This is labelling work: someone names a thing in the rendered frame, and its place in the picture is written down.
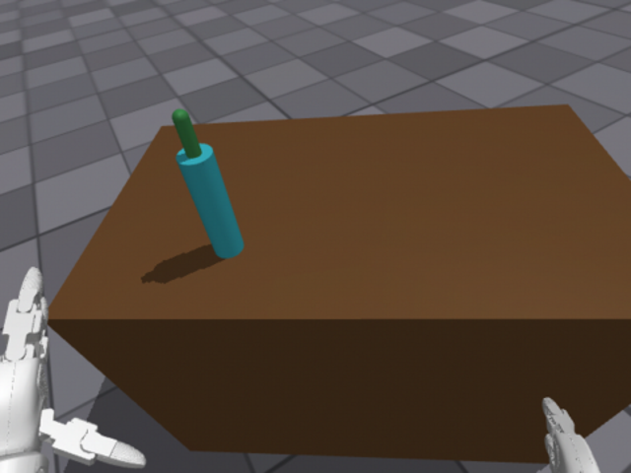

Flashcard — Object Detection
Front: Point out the left robot arm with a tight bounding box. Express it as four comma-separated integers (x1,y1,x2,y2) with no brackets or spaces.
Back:
0,451,49,473

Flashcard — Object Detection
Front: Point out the right robot hand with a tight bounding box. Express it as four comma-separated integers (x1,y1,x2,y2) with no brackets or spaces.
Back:
542,397,600,473

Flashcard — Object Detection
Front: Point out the left robot hand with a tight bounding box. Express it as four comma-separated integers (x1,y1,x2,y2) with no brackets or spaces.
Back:
0,267,146,468

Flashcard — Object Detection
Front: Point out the bottle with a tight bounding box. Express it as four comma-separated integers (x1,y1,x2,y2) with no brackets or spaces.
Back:
172,109,244,258

